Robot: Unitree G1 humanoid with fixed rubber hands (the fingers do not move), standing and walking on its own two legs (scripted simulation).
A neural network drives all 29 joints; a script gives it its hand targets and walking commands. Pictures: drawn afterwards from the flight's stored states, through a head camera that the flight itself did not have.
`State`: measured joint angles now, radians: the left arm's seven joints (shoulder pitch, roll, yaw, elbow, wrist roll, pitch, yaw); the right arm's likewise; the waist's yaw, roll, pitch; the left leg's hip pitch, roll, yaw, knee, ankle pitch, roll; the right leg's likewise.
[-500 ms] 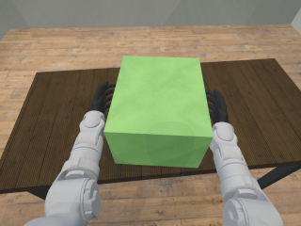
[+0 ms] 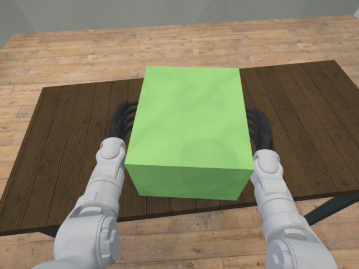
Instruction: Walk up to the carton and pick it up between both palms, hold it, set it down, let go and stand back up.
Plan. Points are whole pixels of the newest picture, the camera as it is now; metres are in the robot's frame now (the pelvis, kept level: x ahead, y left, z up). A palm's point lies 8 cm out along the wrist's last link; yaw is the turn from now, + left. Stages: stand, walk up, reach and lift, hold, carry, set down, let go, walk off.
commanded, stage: set down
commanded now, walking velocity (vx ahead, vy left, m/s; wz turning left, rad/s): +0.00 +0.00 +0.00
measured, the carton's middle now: (190, 130) +0.43 +0.00 +0.01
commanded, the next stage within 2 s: none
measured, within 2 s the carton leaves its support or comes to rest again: rests again in 0.18 s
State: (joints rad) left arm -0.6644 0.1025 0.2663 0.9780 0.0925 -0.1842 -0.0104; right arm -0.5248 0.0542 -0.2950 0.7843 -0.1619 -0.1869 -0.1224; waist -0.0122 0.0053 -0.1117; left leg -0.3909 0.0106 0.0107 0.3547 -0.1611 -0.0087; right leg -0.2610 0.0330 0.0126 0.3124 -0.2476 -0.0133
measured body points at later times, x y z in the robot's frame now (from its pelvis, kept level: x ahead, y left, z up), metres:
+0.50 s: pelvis -0.01 +0.01 +0.00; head +0.05 +0.02 +0.45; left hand +0.40 +0.18 +0.03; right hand +0.37 -0.16 +0.02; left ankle -0.01 +0.12 -0.74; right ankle -0.07 -0.10 -0.74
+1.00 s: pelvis -0.01 +0.01 +0.00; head +0.05 +0.02 +0.44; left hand +0.40 +0.18 +0.03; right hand +0.36 -0.16 +0.02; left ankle -0.01 +0.12 -0.74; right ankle -0.07 -0.10 -0.74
